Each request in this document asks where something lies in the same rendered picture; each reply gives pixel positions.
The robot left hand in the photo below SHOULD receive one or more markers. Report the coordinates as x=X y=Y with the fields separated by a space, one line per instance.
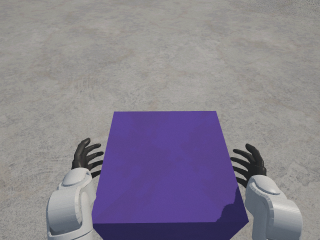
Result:
x=81 y=159

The carton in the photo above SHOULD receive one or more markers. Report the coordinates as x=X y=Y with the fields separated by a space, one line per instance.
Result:
x=167 y=175

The robot right hand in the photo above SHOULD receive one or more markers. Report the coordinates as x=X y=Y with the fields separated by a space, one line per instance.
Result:
x=255 y=167

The robot right forearm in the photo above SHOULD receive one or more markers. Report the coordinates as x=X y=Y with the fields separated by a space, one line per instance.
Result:
x=274 y=216

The robot left forearm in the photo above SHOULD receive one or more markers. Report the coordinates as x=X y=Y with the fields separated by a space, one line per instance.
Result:
x=68 y=210

